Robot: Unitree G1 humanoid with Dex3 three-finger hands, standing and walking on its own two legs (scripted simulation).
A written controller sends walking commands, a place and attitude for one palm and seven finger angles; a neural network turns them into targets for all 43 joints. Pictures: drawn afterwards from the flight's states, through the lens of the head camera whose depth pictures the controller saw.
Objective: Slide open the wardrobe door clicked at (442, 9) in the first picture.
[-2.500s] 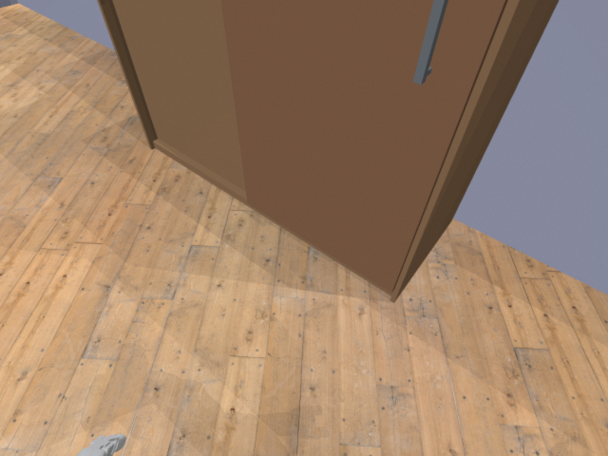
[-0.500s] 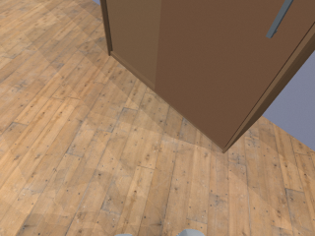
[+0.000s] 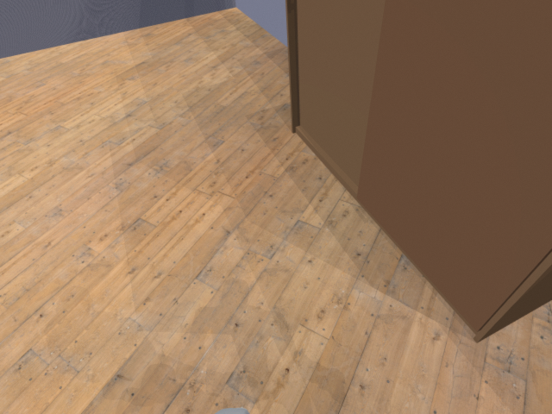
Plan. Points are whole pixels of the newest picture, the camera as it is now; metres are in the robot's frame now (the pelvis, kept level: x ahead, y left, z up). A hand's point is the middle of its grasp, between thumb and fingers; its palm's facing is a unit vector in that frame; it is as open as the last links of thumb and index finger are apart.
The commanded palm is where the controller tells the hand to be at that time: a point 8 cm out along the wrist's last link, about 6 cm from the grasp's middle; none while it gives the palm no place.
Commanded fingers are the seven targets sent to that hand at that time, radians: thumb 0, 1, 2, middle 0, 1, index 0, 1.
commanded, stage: walk to a spot facing it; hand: right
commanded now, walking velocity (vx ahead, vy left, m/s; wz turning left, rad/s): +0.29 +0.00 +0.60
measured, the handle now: out of the picture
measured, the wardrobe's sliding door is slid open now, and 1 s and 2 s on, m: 0.00 0.00 0.00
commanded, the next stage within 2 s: none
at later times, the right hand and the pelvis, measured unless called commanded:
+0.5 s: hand (335, 317) +0.35 -0.09 -0.20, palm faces -0.35 +0.93 -0.13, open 7.4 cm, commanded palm none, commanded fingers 0.00 -0.90 -0.90 0.20 0.30 0.20 0.30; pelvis +0.17 +0.03 -0.03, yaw +18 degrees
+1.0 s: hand (353, 250) +0.51 -0.15 -0.18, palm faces -0.51 +0.84 -0.18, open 7.4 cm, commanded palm none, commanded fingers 0.00 -0.90 -0.90 0.20 0.30 0.20 0.30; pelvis +0.36 +0.01 +0.00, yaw +38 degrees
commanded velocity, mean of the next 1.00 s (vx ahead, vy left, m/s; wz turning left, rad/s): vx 0.23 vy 0.00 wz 0.59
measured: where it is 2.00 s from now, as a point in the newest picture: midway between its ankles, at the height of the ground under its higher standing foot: (281, 365)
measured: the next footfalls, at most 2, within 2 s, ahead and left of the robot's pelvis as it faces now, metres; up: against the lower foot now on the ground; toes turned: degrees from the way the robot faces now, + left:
left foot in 0.40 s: +0.25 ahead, +0.13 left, +0.00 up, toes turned +22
right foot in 0.80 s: +0.46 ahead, -0.06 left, +0.00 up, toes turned +22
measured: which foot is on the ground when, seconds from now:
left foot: up 0.00-0.38, down 0.40-0.80, up 0.82-1.00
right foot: down 0.00-0.40, up 0.42-0.78, down 0.80-1.00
